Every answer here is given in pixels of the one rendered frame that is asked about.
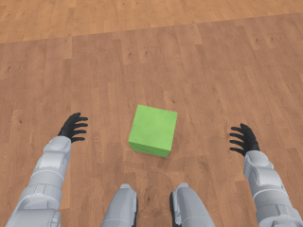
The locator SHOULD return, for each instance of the left robot thigh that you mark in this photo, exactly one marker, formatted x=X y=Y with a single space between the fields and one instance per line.
x=120 y=209

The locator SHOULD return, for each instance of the robot left hand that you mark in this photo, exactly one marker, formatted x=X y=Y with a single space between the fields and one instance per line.
x=68 y=127

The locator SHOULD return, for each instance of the robot right forearm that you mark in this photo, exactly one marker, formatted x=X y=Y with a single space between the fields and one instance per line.
x=274 y=208

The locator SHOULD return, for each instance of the robot right hand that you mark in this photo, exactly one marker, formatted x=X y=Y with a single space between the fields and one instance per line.
x=249 y=140

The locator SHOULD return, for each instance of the robot left forearm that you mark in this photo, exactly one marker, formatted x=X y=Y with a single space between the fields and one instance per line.
x=44 y=190

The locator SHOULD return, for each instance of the robot left upper arm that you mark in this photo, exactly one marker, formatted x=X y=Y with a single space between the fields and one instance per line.
x=47 y=217

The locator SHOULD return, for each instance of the carton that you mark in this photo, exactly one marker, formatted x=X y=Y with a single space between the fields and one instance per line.
x=152 y=130

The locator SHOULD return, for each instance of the right robot foot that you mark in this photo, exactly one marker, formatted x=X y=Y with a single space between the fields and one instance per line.
x=171 y=207

